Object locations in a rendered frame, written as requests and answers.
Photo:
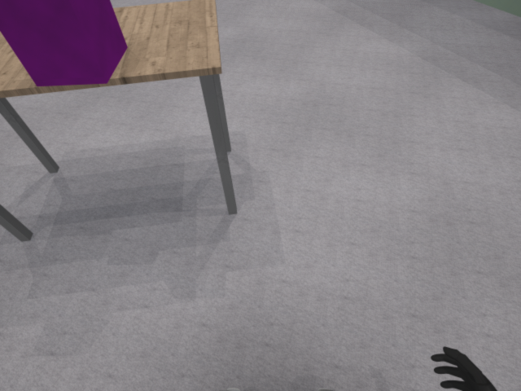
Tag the right robot hand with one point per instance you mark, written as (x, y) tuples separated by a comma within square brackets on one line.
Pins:
[(474, 379)]

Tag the carton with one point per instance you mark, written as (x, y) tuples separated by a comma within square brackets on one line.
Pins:
[(64, 42)]

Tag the table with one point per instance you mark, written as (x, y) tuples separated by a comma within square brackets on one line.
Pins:
[(165, 41)]

